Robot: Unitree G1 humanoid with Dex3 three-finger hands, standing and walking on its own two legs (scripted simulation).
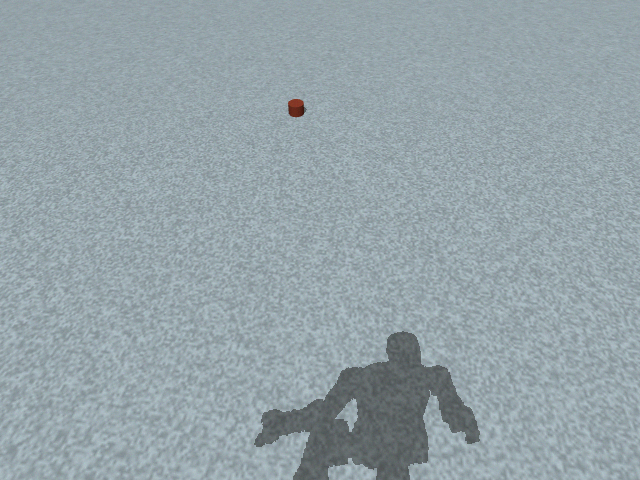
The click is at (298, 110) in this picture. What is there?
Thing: low tin
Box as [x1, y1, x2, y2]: [288, 99, 303, 116]
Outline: 290,100 288,102 289,114 292,116 301,115 303,113 303,102 299,99
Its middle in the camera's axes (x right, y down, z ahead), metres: -0.14 -0.78 +2.28
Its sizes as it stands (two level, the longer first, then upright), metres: 0.092 0.092 0.065
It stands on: the floor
